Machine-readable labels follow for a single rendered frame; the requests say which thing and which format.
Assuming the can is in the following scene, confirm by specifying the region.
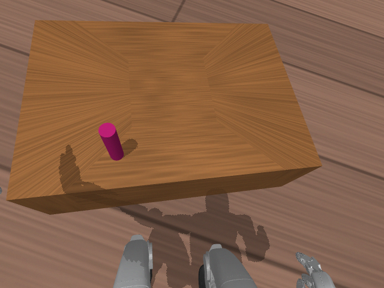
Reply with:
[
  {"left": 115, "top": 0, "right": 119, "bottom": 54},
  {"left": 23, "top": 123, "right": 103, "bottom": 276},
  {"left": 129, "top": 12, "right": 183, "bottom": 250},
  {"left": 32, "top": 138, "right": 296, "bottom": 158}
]
[{"left": 98, "top": 123, "right": 124, "bottom": 161}]

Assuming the right robot hand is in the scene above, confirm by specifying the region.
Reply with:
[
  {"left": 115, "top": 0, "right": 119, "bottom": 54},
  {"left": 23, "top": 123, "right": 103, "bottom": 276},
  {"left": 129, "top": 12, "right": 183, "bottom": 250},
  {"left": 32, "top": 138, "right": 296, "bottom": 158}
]
[{"left": 296, "top": 252, "right": 335, "bottom": 288}]

